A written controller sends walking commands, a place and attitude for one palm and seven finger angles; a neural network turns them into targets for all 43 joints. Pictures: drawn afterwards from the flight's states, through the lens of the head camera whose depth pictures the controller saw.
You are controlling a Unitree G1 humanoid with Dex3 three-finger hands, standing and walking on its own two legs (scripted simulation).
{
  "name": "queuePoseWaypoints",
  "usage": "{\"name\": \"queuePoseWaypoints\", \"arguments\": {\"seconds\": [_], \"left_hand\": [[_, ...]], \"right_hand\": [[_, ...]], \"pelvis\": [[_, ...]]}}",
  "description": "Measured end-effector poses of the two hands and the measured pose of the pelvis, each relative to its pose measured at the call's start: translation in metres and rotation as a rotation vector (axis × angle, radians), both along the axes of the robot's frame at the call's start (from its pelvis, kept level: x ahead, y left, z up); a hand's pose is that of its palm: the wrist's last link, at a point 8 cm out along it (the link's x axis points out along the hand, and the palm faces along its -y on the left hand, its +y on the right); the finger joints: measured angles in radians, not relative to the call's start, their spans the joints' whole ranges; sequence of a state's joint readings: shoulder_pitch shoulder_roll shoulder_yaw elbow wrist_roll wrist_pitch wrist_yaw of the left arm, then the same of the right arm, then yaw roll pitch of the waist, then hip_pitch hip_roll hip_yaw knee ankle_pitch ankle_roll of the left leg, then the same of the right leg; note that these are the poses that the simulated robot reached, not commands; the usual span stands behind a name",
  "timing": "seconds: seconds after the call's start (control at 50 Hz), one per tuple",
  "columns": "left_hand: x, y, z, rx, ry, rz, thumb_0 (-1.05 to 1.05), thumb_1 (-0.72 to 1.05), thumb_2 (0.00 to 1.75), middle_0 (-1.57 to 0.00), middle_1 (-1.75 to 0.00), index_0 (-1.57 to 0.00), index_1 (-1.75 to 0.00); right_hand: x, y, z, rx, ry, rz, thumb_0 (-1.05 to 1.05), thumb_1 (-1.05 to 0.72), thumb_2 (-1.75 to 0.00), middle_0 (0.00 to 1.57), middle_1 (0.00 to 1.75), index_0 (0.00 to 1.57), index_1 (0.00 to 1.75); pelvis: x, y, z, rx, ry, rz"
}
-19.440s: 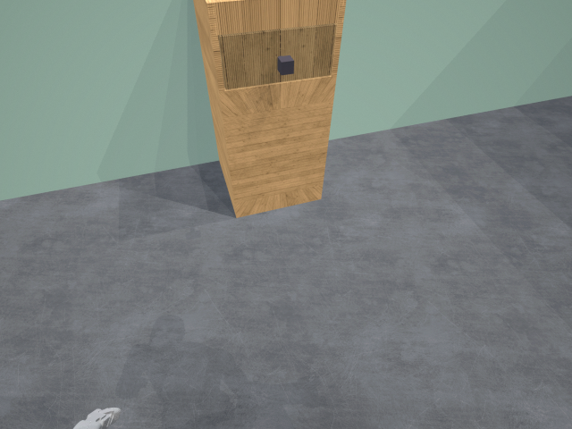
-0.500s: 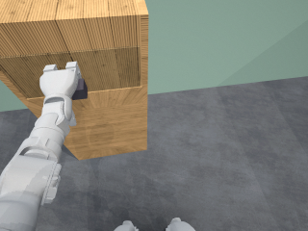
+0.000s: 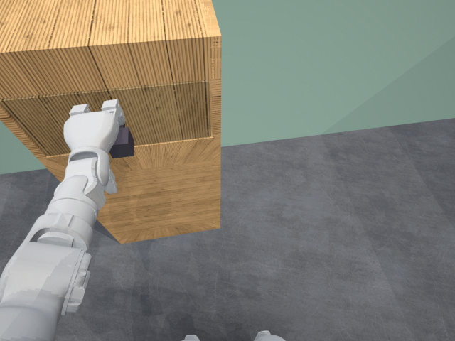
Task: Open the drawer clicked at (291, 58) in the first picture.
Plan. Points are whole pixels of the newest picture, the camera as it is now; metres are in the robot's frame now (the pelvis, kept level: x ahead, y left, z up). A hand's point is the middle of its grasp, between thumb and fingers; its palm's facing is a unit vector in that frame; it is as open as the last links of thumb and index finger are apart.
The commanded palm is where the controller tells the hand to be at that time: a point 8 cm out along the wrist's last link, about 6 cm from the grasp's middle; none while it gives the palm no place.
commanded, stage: lift the fingers back up to retry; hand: left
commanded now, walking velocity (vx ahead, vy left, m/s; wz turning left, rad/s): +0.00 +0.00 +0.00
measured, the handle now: (120, 135) +0.52 +0.21 +0.01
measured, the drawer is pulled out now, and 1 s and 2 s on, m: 0.00 0.00 0.00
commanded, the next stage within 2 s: re-aim the fingers above the handle in 0.50 s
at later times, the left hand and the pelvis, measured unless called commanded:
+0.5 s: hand (93, 140) +0.45 +0.22 +0.08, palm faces -0.02 -0.03 -1.00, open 13.8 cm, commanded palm +0.44 +0.22 +0.13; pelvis +0.01 -0.01 +0.02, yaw +1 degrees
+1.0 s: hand (103, 137) +0.46 +0.21 +0.07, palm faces -0.04 -0.04 -1.00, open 13.8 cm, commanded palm +0.44 +0.22 +0.13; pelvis +0.02 -0.02 +0.02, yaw +1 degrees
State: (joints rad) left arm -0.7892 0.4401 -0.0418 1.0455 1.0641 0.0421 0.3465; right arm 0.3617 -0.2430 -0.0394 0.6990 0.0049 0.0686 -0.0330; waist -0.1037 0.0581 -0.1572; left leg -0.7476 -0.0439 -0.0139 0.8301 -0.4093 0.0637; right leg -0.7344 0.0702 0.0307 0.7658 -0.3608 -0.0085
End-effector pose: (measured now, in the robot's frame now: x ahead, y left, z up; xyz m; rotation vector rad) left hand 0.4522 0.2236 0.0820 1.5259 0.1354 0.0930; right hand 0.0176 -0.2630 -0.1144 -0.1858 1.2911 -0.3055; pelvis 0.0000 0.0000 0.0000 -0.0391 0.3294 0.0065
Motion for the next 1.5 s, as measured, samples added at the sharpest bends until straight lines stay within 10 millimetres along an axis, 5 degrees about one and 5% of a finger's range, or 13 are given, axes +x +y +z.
{"name": "queuePoseWaypoints", "arguments": {"seconds": [0.24, 0.38, 0.54, 0.98, 1.28, 1.5], "left_hand": [[-0.001, 0.013, 0.037, 0.008, -0.021, 0.033, 0.0, -0.49, 0.3, -0.31, -1.2, -0.32, -1.2], [-0.015, 0.001, 0.056, -0.002, -0.043, -0.028, 0.0, -0.49, 0.3, -0.32, -1.2, -0.32, -1.2], [-0.022, -0.001, 0.048, 0.025, 0.007, -0.009, 0.0, -0.49, 0.3, -0.31, -1.2, -0.32, -1.2], [-0.007, -0.012, 0.044, 0.007, 0.021, -0.035, 0.0, -0.49, 0.3, -0.31, -1.2, -0.32, -1.2], [-0.002, 0.006, 0.049, 0.053, 0.016, 0.056, 0.0, -0.49, 0.3, -0.31, -1.2, -0.32, -1.2], [0.001, -0.024, 0.046, -0.006, -0.033, -0.105, 0.0, -0.49, 0.3, -0.32, -1.2, -0.32, -1.2]], "right_hand": [[0.03, 0.001, 0.008, 0.028, -0.034, 0.012, 0.01, -0.91, -0.9, 0.2, 0.3, 0.2, 0.3], [0.061, 0.0, 0.013, 0.035, -0.101, 0.05, 0.01, -0.91, -0.9, 0.2, 0.3, 0.2, 0.3], [0.086, -0.001, 0.016, 0.04, -0.162, 0.097, 0.01, -0.91, -0.9, 0.2, 0.3, 0.2, 0.3], [0.03, -0.02, 0.011, 0.015, -0.026, 0.01, 0.01, -0.91, -0.9, 0.2, 0.3, 0.2, 0.3], [0.047, -0.015, 0.011, 0.031, -0.072, 0.022, 0.01, -0.91, -0.9, 0.2, 0.3, 0.2, 0.3], [0.062, -0.014, 0.015, 0.001, -0.099, 0.053, 0.01, -0.91, -0.9, 0.2, 0.3, 0.2, 0.3]], "pelvis": [[0.017, 0.001, 0.013, 0.004, -0.048, 0.001], [0.02, 0.0, 0.018, 0.009, -0.089, 0.017], [0.011, -0.007, 0.019, 0.021, -0.107, 0.022], [0.016, -0.016, 0.019, 0.025, -0.083, 0.005], [0.017, -0.014, 0.02, 0.025, -0.075, 0.004], [0.017, -0.011, 0.017, 0.022, -0.072, 0.015]]}}
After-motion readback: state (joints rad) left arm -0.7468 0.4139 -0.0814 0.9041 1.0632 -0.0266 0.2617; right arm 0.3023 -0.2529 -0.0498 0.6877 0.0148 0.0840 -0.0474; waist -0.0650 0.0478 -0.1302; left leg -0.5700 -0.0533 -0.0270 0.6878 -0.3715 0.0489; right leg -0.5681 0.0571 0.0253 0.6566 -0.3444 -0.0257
